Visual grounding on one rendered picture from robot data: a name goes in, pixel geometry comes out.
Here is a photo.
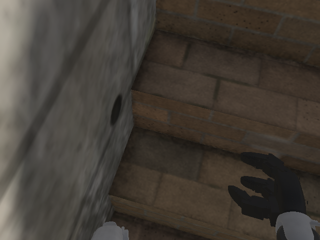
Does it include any robot left shin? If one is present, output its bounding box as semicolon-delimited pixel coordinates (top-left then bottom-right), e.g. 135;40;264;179
93;221;117;235

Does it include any robot right forearm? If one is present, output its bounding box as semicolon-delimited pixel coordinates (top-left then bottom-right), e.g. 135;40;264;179
275;211;320;240

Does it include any right robot hand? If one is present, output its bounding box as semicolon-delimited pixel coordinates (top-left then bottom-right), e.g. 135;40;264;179
228;152;308;227

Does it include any robot left thigh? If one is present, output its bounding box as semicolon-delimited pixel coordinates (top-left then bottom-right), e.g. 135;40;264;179
91;225;129;240

